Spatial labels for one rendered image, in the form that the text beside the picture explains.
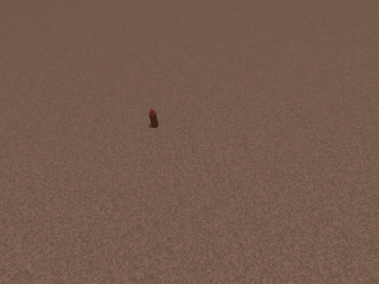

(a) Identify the bottle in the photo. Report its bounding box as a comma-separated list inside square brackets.
[149, 109, 158, 128]

